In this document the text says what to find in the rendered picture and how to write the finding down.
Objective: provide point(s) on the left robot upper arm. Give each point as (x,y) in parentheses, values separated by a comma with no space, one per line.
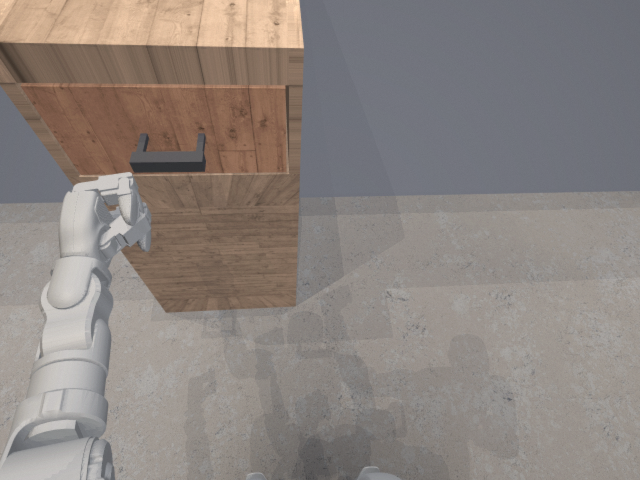
(81,459)

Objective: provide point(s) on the left robot hand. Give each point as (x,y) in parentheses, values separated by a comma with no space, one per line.
(84,218)

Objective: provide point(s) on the handle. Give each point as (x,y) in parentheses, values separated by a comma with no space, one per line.
(168,161)

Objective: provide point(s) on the cabinet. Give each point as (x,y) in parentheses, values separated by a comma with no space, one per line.
(219,241)

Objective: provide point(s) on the left robot forearm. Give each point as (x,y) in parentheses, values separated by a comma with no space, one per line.
(65,398)

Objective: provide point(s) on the drawer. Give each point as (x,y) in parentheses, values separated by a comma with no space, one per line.
(99,125)

